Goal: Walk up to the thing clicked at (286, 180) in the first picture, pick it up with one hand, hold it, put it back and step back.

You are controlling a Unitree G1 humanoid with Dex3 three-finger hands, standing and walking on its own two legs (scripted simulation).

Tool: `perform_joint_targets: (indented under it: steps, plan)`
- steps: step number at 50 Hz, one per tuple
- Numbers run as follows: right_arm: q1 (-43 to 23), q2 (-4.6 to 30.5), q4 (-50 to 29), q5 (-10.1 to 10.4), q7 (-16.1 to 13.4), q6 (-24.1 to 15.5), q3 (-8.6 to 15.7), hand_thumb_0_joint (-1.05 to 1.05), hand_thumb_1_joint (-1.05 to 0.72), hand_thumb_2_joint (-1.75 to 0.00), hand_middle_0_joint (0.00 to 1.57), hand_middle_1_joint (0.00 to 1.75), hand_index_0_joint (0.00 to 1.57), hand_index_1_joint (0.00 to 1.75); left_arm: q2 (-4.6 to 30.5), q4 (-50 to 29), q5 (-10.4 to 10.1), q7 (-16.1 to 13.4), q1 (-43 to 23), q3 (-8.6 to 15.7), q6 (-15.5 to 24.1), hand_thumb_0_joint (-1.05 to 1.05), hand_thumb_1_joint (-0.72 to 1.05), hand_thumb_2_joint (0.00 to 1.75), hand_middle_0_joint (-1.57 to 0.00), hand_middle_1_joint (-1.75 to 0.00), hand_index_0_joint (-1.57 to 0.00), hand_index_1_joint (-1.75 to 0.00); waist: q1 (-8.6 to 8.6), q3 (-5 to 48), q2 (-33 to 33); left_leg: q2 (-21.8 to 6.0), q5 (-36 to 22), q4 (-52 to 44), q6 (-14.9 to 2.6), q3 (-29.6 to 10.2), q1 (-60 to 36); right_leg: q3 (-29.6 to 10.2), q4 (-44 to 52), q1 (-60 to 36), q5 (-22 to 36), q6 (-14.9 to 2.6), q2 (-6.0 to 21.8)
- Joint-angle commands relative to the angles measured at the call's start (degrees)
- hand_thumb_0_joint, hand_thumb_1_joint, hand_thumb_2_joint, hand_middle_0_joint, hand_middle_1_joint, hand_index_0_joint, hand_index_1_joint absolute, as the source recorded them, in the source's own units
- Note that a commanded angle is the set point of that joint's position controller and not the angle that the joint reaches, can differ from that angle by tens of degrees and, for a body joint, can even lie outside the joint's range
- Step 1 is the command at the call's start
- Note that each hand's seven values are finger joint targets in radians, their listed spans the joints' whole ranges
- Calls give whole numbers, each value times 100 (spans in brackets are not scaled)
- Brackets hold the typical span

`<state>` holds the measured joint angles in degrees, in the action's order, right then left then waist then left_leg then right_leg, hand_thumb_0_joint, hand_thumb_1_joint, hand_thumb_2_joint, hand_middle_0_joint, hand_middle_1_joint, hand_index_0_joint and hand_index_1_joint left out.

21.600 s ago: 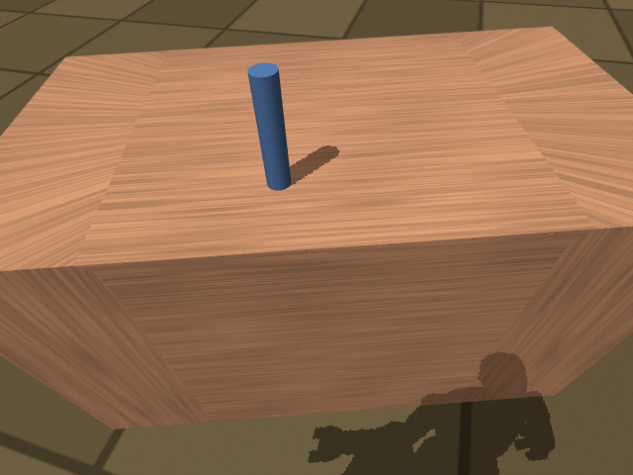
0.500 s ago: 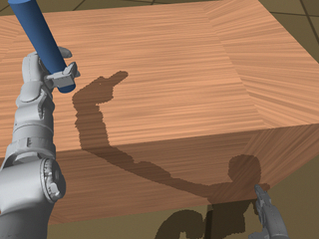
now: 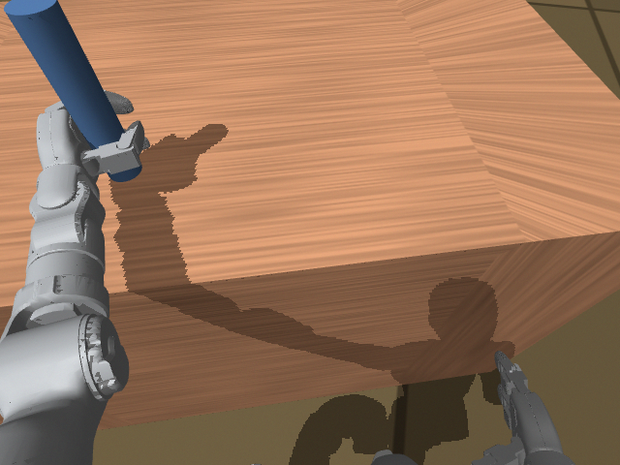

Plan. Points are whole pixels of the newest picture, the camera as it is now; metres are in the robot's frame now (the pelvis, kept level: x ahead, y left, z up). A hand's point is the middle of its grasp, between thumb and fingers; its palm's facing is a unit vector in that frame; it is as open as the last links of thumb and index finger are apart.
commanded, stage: lower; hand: left
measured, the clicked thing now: (87, 103) +0.50 +0.22 +0.20
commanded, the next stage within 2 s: loosen in 0.38 s
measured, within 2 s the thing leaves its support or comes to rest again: rests again in 0.54 s
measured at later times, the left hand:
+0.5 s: hand (132, 150) +0.50 +0.20 +0.12, palm faces +0.19 -0.98 +0.00, open 5.5 cm
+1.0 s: hand (130, 150) +0.50 +0.20 +0.12, palm faces +0.20 -0.98 +0.01, open 11.4 cm
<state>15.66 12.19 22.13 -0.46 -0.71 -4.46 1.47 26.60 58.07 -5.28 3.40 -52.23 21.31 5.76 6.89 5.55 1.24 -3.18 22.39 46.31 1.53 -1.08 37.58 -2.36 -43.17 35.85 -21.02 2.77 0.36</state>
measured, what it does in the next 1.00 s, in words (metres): stands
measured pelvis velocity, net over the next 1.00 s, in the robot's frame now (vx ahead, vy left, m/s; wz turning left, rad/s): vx -0.01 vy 0.00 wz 0.00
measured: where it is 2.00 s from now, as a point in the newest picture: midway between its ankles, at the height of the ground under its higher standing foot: outside the picture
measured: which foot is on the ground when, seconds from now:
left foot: down 0.00-1.00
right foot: down 0.00-1.00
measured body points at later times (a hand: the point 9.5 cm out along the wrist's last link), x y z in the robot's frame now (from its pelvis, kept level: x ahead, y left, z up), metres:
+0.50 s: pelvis -0.01 +0.00 -0.01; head +0.07 +0.01 +0.43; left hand +0.48 +0.25 +0.13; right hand +0.15 -0.26 -0.06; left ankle +0.00 +0.13 -0.71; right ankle +0.00 -0.15 -0.71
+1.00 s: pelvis -0.01 +0.00 -0.01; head +0.07 +0.01 +0.43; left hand +0.48 +0.26 +0.13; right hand +0.14 -0.25 -0.06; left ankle +0.00 +0.13 -0.71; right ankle +0.00 -0.15 -0.71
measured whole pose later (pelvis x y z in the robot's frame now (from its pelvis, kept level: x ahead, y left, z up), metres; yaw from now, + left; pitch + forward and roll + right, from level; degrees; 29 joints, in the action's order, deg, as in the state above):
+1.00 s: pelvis -0.01 +0.00 -0.01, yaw +0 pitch +16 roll -2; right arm 18.6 12.3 13.0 -1.2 0.2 -0.5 1.6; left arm 27.0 60.2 -4.3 2.3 -53.4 22.5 8.4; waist 8.4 6.2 1.0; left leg -3.2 24.0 52.0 1.4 -1.3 43.5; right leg -2.4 -48.7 41.8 -22.6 2.9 0.2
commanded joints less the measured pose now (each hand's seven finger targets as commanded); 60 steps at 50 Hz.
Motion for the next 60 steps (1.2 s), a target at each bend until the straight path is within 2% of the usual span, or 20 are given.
perform_joint_targets:
  steps: [1, 4, 7, 11, 13, 15, 16, 18, 20, 22, 25, 27, 32, 38, 43, 47, 52, 56, 57, 60]
  plan:
    - [85, 908, -1030, 8, -51, -229, 423, 0, 54, -6, 5, 5, 5, 5, 1503, -1473, -20, 20, -2911, 99, 486, 0, 58, 134, -134, -142, -135, -142, 125, 2883, 456, 117, -2711, -226, -231, 134, -1817, 313, 259, -914, 2503, -254, -167]
    - [119, 666, -960, 3, 10, -198, 233, 0, 55, -5, 5, 5, 5, 5, 1372, -1340, -5, -19, -2862, 96, 484, 0, 60, 136, -137, -145, -138, -146, 105, 2472, 547, 131, -2336, -243, -210, 141, -1589, 342, 250, -631, 2102, -274, -176]
    - [20, 806, -1165, 4, 8, -183, 406, 0, 55, -5, 5, 5, 5, 5, 1270, -1098, 4, 7, -2646, 56, 474, 0, 60, 135, -137, -145, -138, -145, 170, 2329, 386, 108, -2180, -231, -220, 118, -1547, 362, 233, -477, 1935, -281, -202]
    - [49, 802, -1364, -14, 41, -130, 376, 0, 54, -5, 5, 5, 5, 5, 1531, -1347, 40, 12, -2794, 173, 537, 0, 60, 135, -137, -145, -138, -145, 155, 2758, 476, 126, -2408, -66, -239, 134, -1482, 308, 110, -696, 2261, -253, -169]
    - [81, 717, -1339, -8, 64, -113, 274, 0, 54, -5, 5, 5, 5, 5, 1419, -1362, -27, 79, -2846, 134, 584, 0, 59, 136, -136, -145, -137, -145, 140, 2820, 503, 109, -2543, -35, -237, 111, -1487, 311, 51, -693, 2356, -263, -168]
    - [-70, 893, -1559, -16, 28, -98, 418, 0, 54, -5, 5, 5, 5, 5, 1676, -1624, 8, 77, -3019, 221, 630, 0, 58, 133, -134, -142, -135, -142, 111, 3131, 637, 105, -2684, 1, -218, 102, -1717, 319, 9, -730, 2424, -270, -168]
    - [88, 715, -1476, -26, 37, -71, 272, 0, 54, -5, 5, 5, 5, 5, 1430, -1534, 22, 85, -2953, 83, 630, 0, 59, 133, -134, -141, -134, -142, 167, 3147, 575, 100, -2740, 44, -235, 103, -1662, 312, -19, -772, 2595, -251, -157]
    - [45, 984, -1611, -27, 2, -52, 499, 0, 53, -6, 5, 5, 5, 5, 1688, -1320, 8, 24, -2790, 317, 631, 0, 55, 132, -133, -141, -134, -141, 148, 3044, 334, 129, -2492, 21, -249, 130, -1374, 273, -23, -940, 2550, -236, -140]
    - [130, 715, -1620, -11, 26, -43, 261, 0, 54, -6, 5, 5, 5, 5, 1554, -1431, -9, -9, -2863, 250, 661, 0, 55, 131, -131, -139, -132, -140, 154, 2826, 329, 154, -2281, 27, -275, 156, -1204, 272, -7, -912, 2429, -211, -141]
    - [107, 876, -1703, -28, 10, -3, 462, 0, 54, -5, 5, 5, 5, 5, 1500, -1014, 60, -30, -2505, 234, 635, 0, 54, 132, -132, -141, -133, -141, 191, 2655, 328, 158, -2143, 23, -269, 162, -1158, 276, 18, -662, 2162, -230, -155]
    - [319, 781, -1543, -59, 80, 37, 398, 0, 54, -5, 5, 5, 5, 5, 1339, -1085, 66, -15, -2480, 155, 672, 0, 63, 124, -138, -136, -139, -135, 140, 2458, 615, 118, -2136, 1, -200, 97, -1262, 363, -22, -231, 1828, -313, -200]
    - [213, 757, -1786, -45, 89, 31, 363, 0, 54, -4, 5, 5, 5, 5, 1511, -1612, -9, 5, -2915, 241, 727, 0, 47, 108, -125, -120, -129, -119, 141, 2936, 731, 115, -2140, 40, -205, 101, -1472, 355, -27, -381, 1892, -297, -193]
    - [64, 811, -1882, -50, 21, 8, 397, 0, 53, -4, 5, 5, 5, 5, 1396, -1589, -25, -46, -3040, 170, 729, 0, 16, 68, -102, -93, -105, -90, 187, 2871, 612, 118, -1899, 47, -230, 112, -1392, 323, -38, -371, 1767, -271, -192]
    - [165, 830, -1876, -73, -8, 44, 398, 0, 54, -5, 5, 5, 5, 5, 1361, -1348, 32, -95, -3015, 134, 698, 0, -13, 46, -72, -62, -73, -61, 200, 2824, 583, 112, -1695, 13, -206, 112, -1292, 333, -36, -325, 1587, -287, -203]
    - [286, 850, -1877, -57, 10, 78, 406, 0, 54, -5, 5, 5, 5, 5, 1425, -882, 50, -79, -2660, 217, 627, 0, -23, 39, -61, -51, -61, -51, 202, 2610, 337, 152, -1790, 37, -248, 149, -1034, 309, -38, -477, 1790, -251, -196]
    - [254, 783, -1877, -65, 55, 104, 357, 0, 54, -5, 5, 5, 5, 5, 1505, -1223, 78, -96, -2902, 238, 695, 0, -30, 30, -47, -37, -47, -37, 122, 2668, 573, 128, -1895, 30, -197, 97, -1141, 364, -90, -315, 1697, -300, -221]
    - [254, 800, -1935, -68, 61, 104, 388, 0, 54, -5, 5, 5, 5, 5, 1305, -1309, 44, -90, -2997, 123, 731, 0, -39, 17, -29, -20, -29, -21, 191, 2842, 735, 82, -2095, 56, -158, 65, -1388, 383, -142, -207, 1749, -330, -236]
    - [264, 976, -2014, -75, 24, 118, 551, 0, 55, -5, 5, 5, 5, 5, 1453, -1249, 51, -115, -2892, 215, 691, 0, -42, 13, -14, -13, -14, -12, 241, 2906, 513, 87, -2210, 95, -188, 89, -1386, 360, -102, -364, 1971, -283, -228]
    - [280, 1044, -2174, -67, 16, 125, 578, 0, 55, -5, 5, 5, 5, 5, 1684, -1732, 45, -149, -3133, 300, 713, 0, -44, 10, -9, -9, -10, -8, 172, 3269, 673, 92, -2329, 94, -185, 95, -1519, 343, -125, -579, 2101, -288, -205]
    - [234, 887, -2353, -36, 10, 167, 468, 0, 55, -5, 5, 5, 5, 5, 1879, -1869, 135, -248, -3314, 339, 630, 0, -43, 8, -6, -5, -7, -4, 107, 3244, 655, 147, -2270, 64, -186, 140, -1461, 315, -75, -830, 2133, -256, -177]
